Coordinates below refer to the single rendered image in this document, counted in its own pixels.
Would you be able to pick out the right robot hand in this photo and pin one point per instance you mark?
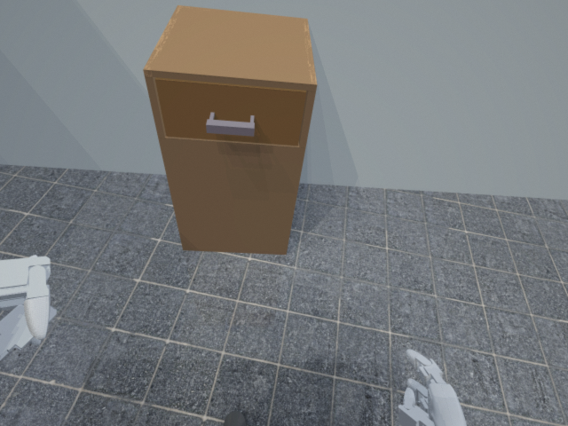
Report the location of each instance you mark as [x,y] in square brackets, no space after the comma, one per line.
[439,405]

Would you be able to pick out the left robot hand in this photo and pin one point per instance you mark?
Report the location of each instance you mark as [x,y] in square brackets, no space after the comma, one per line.
[23,288]

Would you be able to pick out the drawer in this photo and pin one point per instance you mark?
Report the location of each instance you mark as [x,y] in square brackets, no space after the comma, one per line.
[186,105]

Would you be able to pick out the cabinet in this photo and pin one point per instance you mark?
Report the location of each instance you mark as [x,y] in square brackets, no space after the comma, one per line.
[231,196]

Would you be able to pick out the handle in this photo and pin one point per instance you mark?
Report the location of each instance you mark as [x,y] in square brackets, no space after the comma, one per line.
[230,127]

